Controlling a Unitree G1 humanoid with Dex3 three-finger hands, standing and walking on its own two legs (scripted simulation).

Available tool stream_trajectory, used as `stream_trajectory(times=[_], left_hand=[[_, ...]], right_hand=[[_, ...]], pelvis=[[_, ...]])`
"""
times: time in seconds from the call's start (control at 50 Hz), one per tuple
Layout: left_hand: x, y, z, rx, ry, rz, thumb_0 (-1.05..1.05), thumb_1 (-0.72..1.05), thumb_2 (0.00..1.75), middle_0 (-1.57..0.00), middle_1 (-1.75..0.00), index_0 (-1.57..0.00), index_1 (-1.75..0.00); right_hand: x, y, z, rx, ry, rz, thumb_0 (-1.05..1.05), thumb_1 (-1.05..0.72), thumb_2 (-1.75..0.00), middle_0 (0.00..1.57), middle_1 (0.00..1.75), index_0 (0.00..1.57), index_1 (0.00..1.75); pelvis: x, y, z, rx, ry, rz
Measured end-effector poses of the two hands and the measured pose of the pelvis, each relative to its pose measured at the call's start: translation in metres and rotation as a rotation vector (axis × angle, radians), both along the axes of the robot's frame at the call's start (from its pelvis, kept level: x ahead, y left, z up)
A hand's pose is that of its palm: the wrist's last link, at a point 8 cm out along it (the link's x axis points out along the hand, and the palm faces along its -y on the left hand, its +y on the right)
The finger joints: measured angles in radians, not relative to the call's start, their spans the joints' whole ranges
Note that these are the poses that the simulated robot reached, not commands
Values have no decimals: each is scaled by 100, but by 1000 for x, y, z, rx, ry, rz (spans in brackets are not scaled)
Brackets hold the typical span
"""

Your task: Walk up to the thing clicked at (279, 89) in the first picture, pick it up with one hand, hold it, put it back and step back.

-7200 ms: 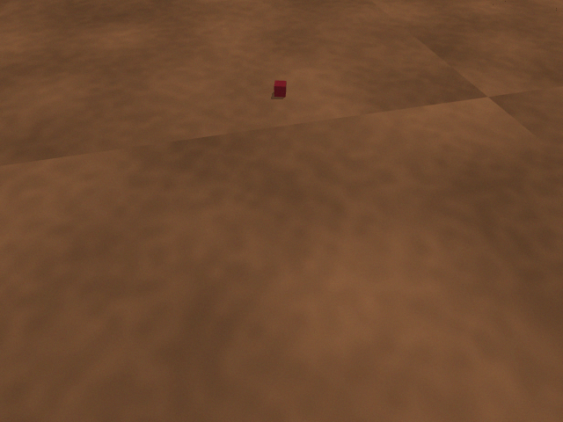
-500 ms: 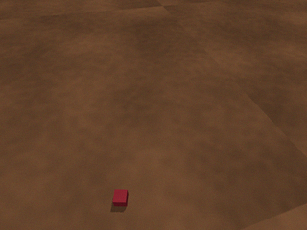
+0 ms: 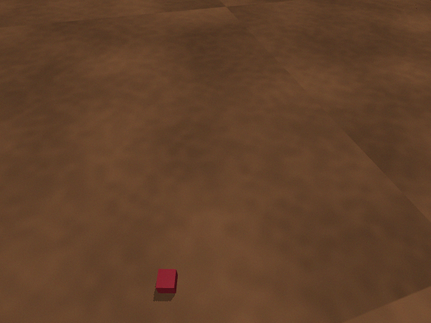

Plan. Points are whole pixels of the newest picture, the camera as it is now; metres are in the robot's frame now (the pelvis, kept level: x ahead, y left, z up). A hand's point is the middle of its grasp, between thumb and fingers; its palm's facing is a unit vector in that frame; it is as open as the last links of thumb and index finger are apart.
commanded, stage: stand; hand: left
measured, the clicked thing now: (167, 281) +0.42 +0.22 -0.74
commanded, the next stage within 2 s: none
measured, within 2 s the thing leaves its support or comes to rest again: neither
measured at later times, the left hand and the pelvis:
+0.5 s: hand out of the picture +0.07 +0.25 -0.16, palm faces -0.02 -0.94 -0.34, open 7.4 cm; pelvis +0.00 +0.00 +0.00, yaw +0 degrees
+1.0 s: hand out of the picture +0.07 +0.25 -0.16, palm faces -0.02 -0.94 -0.34, open 7.4 cm; pelvis +0.00 +0.00 +0.00, yaw +0 degrees
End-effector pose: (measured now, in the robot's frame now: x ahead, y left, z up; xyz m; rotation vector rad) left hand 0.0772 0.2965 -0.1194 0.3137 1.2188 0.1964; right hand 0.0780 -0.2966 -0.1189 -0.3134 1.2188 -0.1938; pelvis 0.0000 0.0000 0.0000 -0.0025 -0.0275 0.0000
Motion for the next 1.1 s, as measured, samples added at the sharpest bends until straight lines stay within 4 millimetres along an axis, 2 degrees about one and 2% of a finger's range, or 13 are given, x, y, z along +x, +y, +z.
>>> stream_trajectory(times=[0.16, 0.7, 1.1], left_hand=[[3, -1, 0, -2, -1, -3, 0, 90, 89, -20, -30, -20, -30], [-14, 1, -1, 2, 27, 13, 0, 90, 89, -20, -30, -20, -30], [-17, 2, -2, 1, 34, 11, 0, 90, 89, -20, -30, -20, -30]], right_hand=[[-1, -1, 1, -4, 5, -2, 1, -90, -90, 20, 30, 20, 30], [-9, 1, -2, 2, 22, 5, 1, -90, -90, 20, 30, 20, 30], [-11, 0, -1, -3, 27, 5, 1, -90, -90, 20, 30, 20, 30]], pelvis=[[1, 0, 0, 1, 1, -1], [-1, 0, 0, 2, -5, 2], [0, 0, 0, 1, -4, 0]])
